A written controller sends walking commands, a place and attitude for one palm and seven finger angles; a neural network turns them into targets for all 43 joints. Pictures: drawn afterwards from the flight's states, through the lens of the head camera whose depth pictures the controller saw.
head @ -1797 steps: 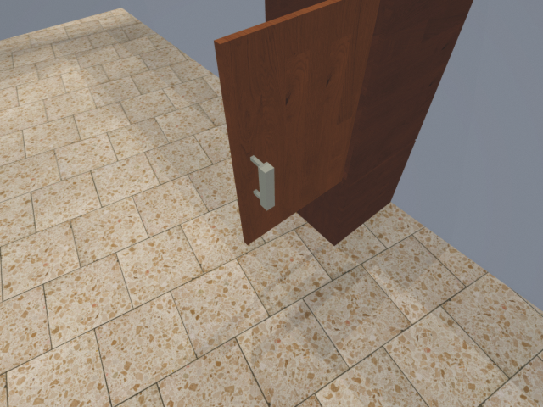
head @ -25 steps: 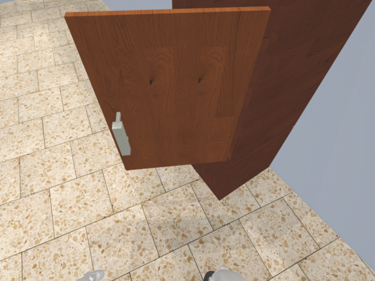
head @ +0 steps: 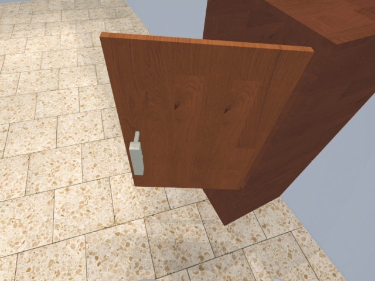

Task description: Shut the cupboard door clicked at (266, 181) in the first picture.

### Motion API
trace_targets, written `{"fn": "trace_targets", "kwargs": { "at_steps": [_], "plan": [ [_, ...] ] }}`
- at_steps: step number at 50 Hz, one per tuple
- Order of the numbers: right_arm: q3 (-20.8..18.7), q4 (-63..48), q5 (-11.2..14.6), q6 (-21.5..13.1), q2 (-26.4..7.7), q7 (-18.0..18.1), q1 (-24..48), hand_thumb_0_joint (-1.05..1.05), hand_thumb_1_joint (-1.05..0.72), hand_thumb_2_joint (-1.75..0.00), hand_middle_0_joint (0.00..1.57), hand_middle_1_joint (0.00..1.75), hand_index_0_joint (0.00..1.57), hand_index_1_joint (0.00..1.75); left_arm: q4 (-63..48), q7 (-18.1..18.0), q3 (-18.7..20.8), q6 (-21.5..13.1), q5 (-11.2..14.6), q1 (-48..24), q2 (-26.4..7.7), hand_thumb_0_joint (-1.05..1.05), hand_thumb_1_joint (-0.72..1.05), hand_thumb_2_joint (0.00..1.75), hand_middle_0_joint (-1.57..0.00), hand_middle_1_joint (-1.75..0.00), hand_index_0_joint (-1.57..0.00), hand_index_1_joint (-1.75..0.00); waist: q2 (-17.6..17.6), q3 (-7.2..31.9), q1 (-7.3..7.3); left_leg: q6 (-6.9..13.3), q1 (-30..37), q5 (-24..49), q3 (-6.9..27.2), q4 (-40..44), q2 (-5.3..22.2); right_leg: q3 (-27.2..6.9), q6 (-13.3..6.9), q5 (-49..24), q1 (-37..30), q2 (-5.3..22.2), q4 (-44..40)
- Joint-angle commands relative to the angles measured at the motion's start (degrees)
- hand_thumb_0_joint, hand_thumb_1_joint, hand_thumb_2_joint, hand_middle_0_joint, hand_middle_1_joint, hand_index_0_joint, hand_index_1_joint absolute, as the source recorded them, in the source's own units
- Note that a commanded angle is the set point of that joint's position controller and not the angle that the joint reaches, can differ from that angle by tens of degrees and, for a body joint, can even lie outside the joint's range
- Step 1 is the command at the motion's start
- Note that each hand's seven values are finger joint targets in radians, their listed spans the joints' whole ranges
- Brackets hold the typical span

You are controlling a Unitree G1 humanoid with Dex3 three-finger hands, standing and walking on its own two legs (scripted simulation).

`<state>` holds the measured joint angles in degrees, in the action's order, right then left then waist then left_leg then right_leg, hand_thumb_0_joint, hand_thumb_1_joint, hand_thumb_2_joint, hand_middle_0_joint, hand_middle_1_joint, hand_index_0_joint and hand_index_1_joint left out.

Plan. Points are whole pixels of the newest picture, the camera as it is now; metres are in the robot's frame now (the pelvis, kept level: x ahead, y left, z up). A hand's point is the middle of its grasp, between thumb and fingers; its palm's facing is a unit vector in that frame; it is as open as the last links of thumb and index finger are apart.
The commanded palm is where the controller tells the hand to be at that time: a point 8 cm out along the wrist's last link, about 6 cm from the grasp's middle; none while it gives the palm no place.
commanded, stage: come to a stop and stand still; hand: left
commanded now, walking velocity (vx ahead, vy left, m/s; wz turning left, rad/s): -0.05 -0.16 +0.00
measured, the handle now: (138, 153) +0.44 +0.18 -0.07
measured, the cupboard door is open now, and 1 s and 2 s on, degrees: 63 63 63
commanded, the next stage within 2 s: look again from close up in 1.02 s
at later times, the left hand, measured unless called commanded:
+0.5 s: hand out of the picture -0.05 +0.15 -0.16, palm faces +0.00 -0.98 -0.20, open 7.4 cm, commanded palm none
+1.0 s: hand out of the picture -0.06 +0.17 -0.17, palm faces +0.03 -0.98 -0.17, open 7.4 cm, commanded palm none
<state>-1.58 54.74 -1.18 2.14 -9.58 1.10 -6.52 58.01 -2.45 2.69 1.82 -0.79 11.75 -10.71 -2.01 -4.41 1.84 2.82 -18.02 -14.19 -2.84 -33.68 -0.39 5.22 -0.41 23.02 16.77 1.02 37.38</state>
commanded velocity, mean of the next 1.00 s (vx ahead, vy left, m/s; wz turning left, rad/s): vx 0.06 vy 0.00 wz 0.00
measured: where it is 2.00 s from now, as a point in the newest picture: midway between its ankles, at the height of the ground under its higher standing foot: outside the picture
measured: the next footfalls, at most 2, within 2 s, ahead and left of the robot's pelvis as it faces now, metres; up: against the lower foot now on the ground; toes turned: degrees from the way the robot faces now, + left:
right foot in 0.40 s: -0.08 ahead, -0.15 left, +0.00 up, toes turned -3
left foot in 0.70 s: -0.01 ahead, +0.10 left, +0.00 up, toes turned +4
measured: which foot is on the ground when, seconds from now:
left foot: down 0.00-0.42, up 0.44-0.68, down 0.70-1.00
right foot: up 0.00-0.38, down 0.40-1.00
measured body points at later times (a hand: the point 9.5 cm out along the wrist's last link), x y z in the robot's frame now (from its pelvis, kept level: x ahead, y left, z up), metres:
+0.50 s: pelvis -0.07 -0.03 +0.01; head -0.07 -0.03 +0.46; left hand -0.05 +0.21 -0.14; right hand -0.09 -0.27 -0.14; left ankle +0.00 +0.08 -0.70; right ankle -0.12 -0.15 -0.73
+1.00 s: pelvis -0.05 +0.00 +0.01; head -0.04 +0.01 +0.46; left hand -0.06 +0.22 -0.16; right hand -0.03 -0.23 -0.14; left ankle -0.05 +0.10 -0.73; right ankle -0.12 -0.15 -0.73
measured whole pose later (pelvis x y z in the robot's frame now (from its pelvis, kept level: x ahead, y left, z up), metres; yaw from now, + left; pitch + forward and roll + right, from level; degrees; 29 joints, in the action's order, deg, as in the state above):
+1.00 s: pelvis -0.05 +0.00 +0.01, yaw -1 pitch +0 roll +1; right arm 0.1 63.5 -0.7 -0.6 -8.7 2.9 -13.9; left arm 64.4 -2.1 0.2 0.3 -0.6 16.2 -8.7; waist -1.9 -1.8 0.5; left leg 2.0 -10.9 -13.7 -5.1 -24.9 -1.0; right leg 1.1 3.0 18.4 4.5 4.2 23.5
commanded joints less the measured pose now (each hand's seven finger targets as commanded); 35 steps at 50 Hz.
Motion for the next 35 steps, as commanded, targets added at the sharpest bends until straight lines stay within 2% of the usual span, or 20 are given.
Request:
{"fn": "trace_targets", "kwargs": {
  "at_steps": [1, 3, 5, 9, 13, 14, 17, 18, 19, 20, 21, 22, 23, 25, 27, 30, 32, 33, 34, 35],
  "plan": [
    [-1.9, -2.8, -0.6, -1.0, -11.0, 1.9, -4.7, 0.00, -0.90, -0.90, 0.20, 0.30, 0.20, 0.30, -3.6, -0.4, 1.8, 1.1, -0.2, 3.6, -5.7, 0.00, 0.90, 0.90, -0.20, -0.30, -0.20, -0.30, 11.7, 6.0, -1.61, 10.2, 3.6, 36.8, 16.2, 14.1, 20.1, -9.4, 0.6, 10.0, 5.4, -1.5, 24.8],
    [-1.4, -3.7, -0.5, -1.3, -9.4, 2.2, -2.9, 0.00, -0.90, -0.90, 0.20, 0.30, 0.20, 0.30, -3.3, 0.1, 2.1, 0.9, -0.6, 4.6, -6.2, 0.00, 0.90, 0.90, -0.20, -0.30, -0.20, -0.30, 8.2, 6.7, -0.92, 9.6, 5.9, 34.5, 14.0, 12.6, 18.4, -10.0, 1.2, 6.3, 8.2, -1.6, 28.2],
    [-1.5, -3.3, -0.3, -1.6, -9.8, 2.2, -4.1, 0.00, -0.90, -0.90, 0.20, 0.30, 0.20, 0.30, -3.4, 0.4, 1.9, 0.9, -0.4, 5.1, -5.6, 0.00, 0.90, 0.90, -0.20, -0.30, -0.20, -0.30, 6.7, 10.4, -1.51, 8.5, 11.3, 30.1, 12.8, 12.9, 16.8, -9.5, 2.2, 3.8, 9.4, -1.4, 26.4],
    [-1.9, -1.1, -0.3, -1.6, -10.4, 2.1, -7.8, 0.00, -0.90, -0.90, 0.20, 0.30, 0.20, 0.30, -3.6, 1.3, 1.6, 1.3, -0.5, 3.7, -5.3, 0.00, 0.90, 0.90, -0.20, -0.30, -0.20, -0.30, 9.5, 10.8, -3.59, 7.4, 14.6, 15.8, 16.0, 16.5, 17.0, -8.2, 2.6, 4.6, 8.4, -0.6, 17.7],
    [-2.6, 0.6, -0.7, -1.3, -11.0, 1.5, -9.2, 0.00, -0.90, -0.90, 0.20, 0.30, 0.20, 0.30, -3.2, 1.8, 0.8, 1.4, -0.7, 2.5, -4.3, 0.00, 0.90, 0.90, -0.20, -0.30, -0.20, -0.30, 11.3, 7.2, -4.56, 6.1, 9.9, -2.4, 17.6, 20.9, 16.7, -5.6, 1.3, 6.2, 3.0, -0.4, 6.0],
    [-2.8, 1.0, -0.8, -1.2, -11.5, 1.3, -9.5, 0.00, -0.90, -0.90, 0.20, 0.30, 0.20, 0.30, -2.7, 1.9, 0.7, 1.4, -0.5, 3.4, -3.8, 0.00, 0.90, 0.90, -0.20, -0.30, -0.20, -0.30, 11.9, 7.3, -4.35, 5.4, 8.4, -5.2, 17.3, 22.0, 15.8, -4.9, 0.9, 5.9, 0.4, -1.1, 2.5],
    [-3.1, 1.5, -0.8, -0.7, -11.6, 0.9, -7.6, 0.00, -0.90, -0.90, 0.20, 0.30, 0.20, 0.30, 0.9, 1.9, 0.6, 1.3, -0.2, 11.6, -2.9, 0.00, 0.90, 0.90, -0.20, -0.30, -0.20, -0.30, 10.6, 6.0, -0.83, 1.3, -0.6, -15.1, 12.6, 24.4, 11.9, -1.0, -0.5, -1.9, -12.4, -3.2, -11.1],
    [-2.9, 2.0, -0.4, -0.7, -9.6, 0.7, -7.0, 0.00, -0.90, -0.90, 0.20, 0.30, 0.20, 0.30, 1.9, 1.7, 0.5, 0.7, -0.3, 13.8, -3.3, 0.00, 0.90, 0.90, -0.20, -0.30, -0.20, -0.30, 8.1, 4.2, 0.23, -0.6, -3.9, -15.9, 9.9, 22.3, 8.7, -2.0, -1.1, -4.0, -16.3, -2.4, -17.8],
    [-2.5, 2.0, 0.0, -0.4, -7.2, 0.4, -7.1, 0.00, -0.90, -0.90, 0.20, 0.30, 0.20, 0.30, 2.5, 1.3, 0.8, 0.2, -0.6, 15.5, -5.1, 0.00, 0.90, 0.90, -0.20, -0.30, -0.20, -0.30, 2.6, 4.1, 0.47, -3.1, -6.8, -16.7, 6.2, 16.7, 4.6, -8.8, -3.1, 3.1, -17.0, 2.8, -23.8],
    [-1.7, 1.5, 0.4, -0.1, -3.9, 0.1, -7.2, 0.00, -0.90, -0.90, 0.20, 0.30, 0.20, 0.30, 2.2, 1.0, 1.1, -0.2, -1.0, 14.0, -8.5, 0.00, 0.90, 0.90, -0.20, -0.30, -0.20, -0.30, -8.3, 1.9, -0.52, -5.2, -6.9, -12.9, 1.4, 6.5, 0.0, -20.1, -6.4, 17.8, -9.0, 12.0, -31.3],
    [-1.8, 0.9, -0.1, 0.2, -4.8, -0.3, -7.0, 0.00, -0.90, -0.90, 0.20, 0.30, 0.20, 0.30, -0.3, 0.8, 1.1, -0.2, -1.0, 7.7, -10.8, 0.00, 0.90, 0.90, -0.20, -0.30, -0.20, -0.30, -11.0, -3.0, -1.34, -5.0, -6.1, -10.9, 0.3, -2.5, 0.3, -25.3, -9.4, 24.8, 1.9, 18.8, -36.7],
    [-2.2, 0.4, -0.3, 0.1, -5.4, -0.8, -7.6, 0.00, -0.90, -0.90, 0.20, 0.30, 0.20, 0.30, -2.6, 0.9, 1.0, -0.2, -1.1, 2.4, -11.6, 0.00, 0.90, 0.90, -0.20, -0.30, -0.20, -0.30, -7.5, -3.5, -2.96, -4.5, -4.3, -11.2, 0.2, -10.1, -0.2, -23.7, -10.3, 18.4, 6.0, 19.2, -35.9],
    [-2.1, 2.0, -0.4, 0.2, -4.6, -1.0, -9.0, 0.00, -0.90, -0.90, 0.20, 0.30, 0.20, 0.30, -2.7, 0.7, 1.2, -1.3, -0.7, 0.2, -9.9, 0.00, 0.90, 0.90, -0.20, -0.30, -0.20, -0.30, -8.8, -3.9, -3.53, -3.8, -5.4, -9.1, 1.6, -12.0, 1.3, -21.8, -9.0, 16.8, 5.4, 16.8, -34.9],
    [-1.8, 3.3, -0.3, -0.9, -4.8, -1.4, -11.0, 0.00, -0.90, -0.90, 0.20, 0.30, 0.20, 0.30, -1.5, 1.0, 0.5, -2.5, -0.4, 2.5, -7.6, 0.00, 0.90, 0.90, -0.20, -0.30, -0.20, -0.30, -7.0, -6.3, -3.17, -3.8, -8.1, -4.5, 0.7, -12.1, 2.1, -16.6, -7.9, 3.3, -0.7, 13.6, -30.6],
    [-1.8, 3.3, -0.1, -1.6, -4.9, -1.5, -11.8, 0.00, -0.90, -0.90, 0.20, 0.30, 0.20, 0.30, -0.4, 1.1, 0.6, -3.1, -0.6, 5.5, -7.4, 0.00, 0.90, 0.90, -0.20, -0.30, -0.20, -0.30, -7.4, -6.1, -2.12, -4.1, -9.6, -5.0, -0.4, -11.4, 2.0, -14.5, -7.8, -2.3, -4.6, 13.5, -28.3],
    [-1.6, 2.2, 0.0, -2.4, -4.7, -1.2, -10.5, 0.00, -0.90, -0.90, 0.20, 0.30, 0.20, 0.30, 0.5, 0.9, 1.1, -3.3, -1.0, 9.0, -7.5, 0.00, 0.90, 0.90, -0.20, -0.30, -0.20, -0.30, -7.7, -3.9, -0.20, -4.0, -9.2, -8.0, -0.5, -6.0, 2.3, -15.9, -9.3, -9.6, -9.5, 15.5, -24.8],
    [-1.1, 2.7, 0.1, -3.1, -4.0, -0.7, -12.4, 0.00, -0.90, -0.90, 0.20, 0.30, 0.20, 0.30, 1.2, 0.8, 1.1, -3.3, -0.8, 9.2, -7.0, 0.00, 0.90, 0.90, -0.20, -0.30, -0.20, -0.30, -9.0, -0.3, -0.85, -3.9, -2.1, -5.0, -1.0, 4.5, 1.7, -13.7, -8.2, -17.8, -10.4, 14.2, -19.0],
    [-0.8, 4.2, 0.2, -3.6, -3.8, -0.5, -14.6, 0.00, -0.90, -0.90, 0.20, 0.30, 0.20, 0.30, 1.4, 0.7, 1.0, -3.1, -0.6, 8.2, -6.4, 0.00, 0.90, 0.90, -0.20, -0.30, -0.20, -0.30, -7.6, 0.6, -1.83, -3.5, 4.9, 2.0, -1.2, 9.7, 1.1, -11.4, -6.1, -18.3, -7.0, 11.7, -15.7],
    [-0.5, 5.3, 0.3, -4.4, -4.5, -0.1, -17.0, 0.00, -0.90, -0.90, 0.20, 0.30, 0.20, 0.30, 1.7, 0.7, 0.7, -2.8, -0.2, 8.6, -4.7, 0.00, 0.90, 0.90, -0.20, -0.30, -0.20, -0.30, -2.0, 3.1, -2.07, -2.6, 11.0, 10.1, 2.4, 12.0, 2.4, -8.9, -3.6, -18.1, -4.3, 7.8, -10.9],
    [-0.7, 6.3, 0.0, -4.9, -7.2, 0.5, -19.0, 0.00, -0.90, -0.90, 0.20, 0.30, 0.20, 0.30, 1.8, 0.8, 0.0, -2.6, 0.1, 10.8, -2.4, 0.00, 0.90, 0.90, -0.20, -0.30, -0.20, -0.30, 6.1, 6.7, -1.71, 0.0, 16.8, 22.6, 8.4, 10.0, 8.8, -5.6, -1.5, -13.2, -0.9, 4.1, -6.5]
  ]
}}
